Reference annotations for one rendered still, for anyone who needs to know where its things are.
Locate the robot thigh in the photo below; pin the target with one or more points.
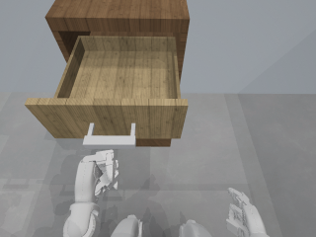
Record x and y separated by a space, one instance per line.
129 227
193 230

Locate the drawer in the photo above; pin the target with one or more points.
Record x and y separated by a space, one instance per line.
113 82

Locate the left robot hand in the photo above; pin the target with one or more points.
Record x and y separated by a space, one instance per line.
103 167

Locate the left robot thigh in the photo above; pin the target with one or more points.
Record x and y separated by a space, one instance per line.
129 227

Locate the right robot hand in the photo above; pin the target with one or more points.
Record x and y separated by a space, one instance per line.
248 221

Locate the right robot thigh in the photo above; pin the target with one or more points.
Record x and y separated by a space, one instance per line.
193 230

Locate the left robot forearm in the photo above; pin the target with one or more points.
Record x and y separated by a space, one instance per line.
83 220

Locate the handle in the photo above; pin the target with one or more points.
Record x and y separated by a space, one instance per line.
109 141

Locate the cabinet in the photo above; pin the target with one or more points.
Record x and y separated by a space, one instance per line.
69 19

